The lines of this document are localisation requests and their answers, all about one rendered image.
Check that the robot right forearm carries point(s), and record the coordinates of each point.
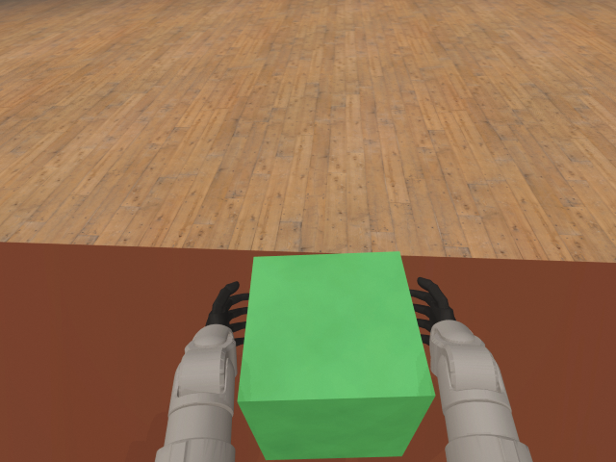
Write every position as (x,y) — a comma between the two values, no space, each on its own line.
(474,401)

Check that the robot left forearm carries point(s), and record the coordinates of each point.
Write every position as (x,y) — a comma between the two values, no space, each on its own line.
(202,400)

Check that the carton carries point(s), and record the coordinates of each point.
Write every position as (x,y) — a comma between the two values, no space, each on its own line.
(333,362)

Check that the left robot hand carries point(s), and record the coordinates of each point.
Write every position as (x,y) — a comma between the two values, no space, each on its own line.
(220,313)

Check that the right robot hand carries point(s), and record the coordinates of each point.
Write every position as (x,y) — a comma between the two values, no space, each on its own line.
(439,309)

